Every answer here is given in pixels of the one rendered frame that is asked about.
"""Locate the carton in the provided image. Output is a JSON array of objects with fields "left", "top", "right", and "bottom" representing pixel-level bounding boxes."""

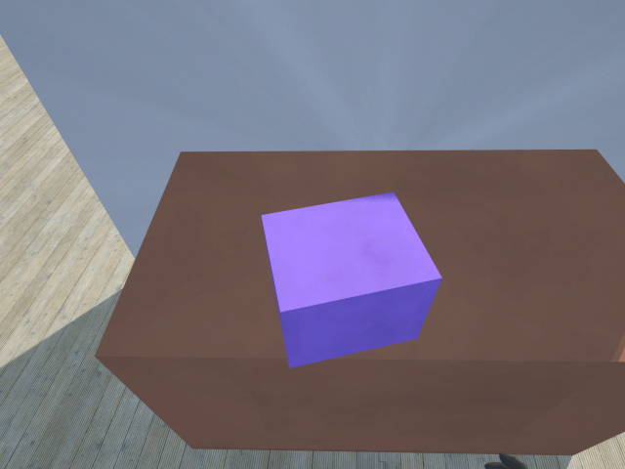
[{"left": 262, "top": 192, "right": 442, "bottom": 368}]

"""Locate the pedestal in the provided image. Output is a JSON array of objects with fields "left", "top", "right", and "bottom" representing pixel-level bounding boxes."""
[{"left": 95, "top": 149, "right": 625, "bottom": 455}]

